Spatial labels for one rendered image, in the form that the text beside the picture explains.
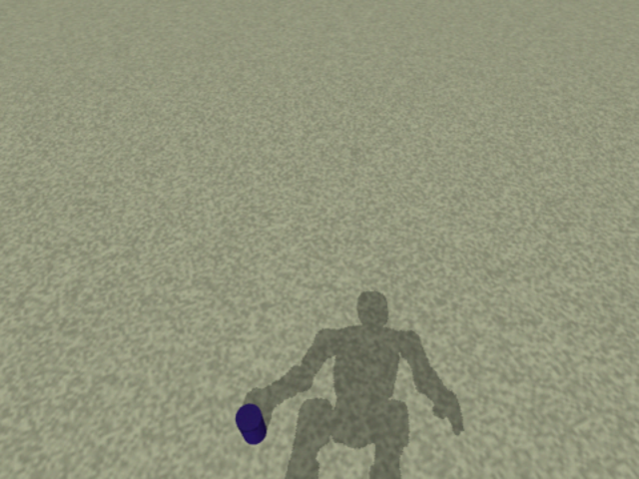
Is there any can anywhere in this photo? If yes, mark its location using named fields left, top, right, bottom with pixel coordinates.
left=236, top=404, right=267, bottom=445

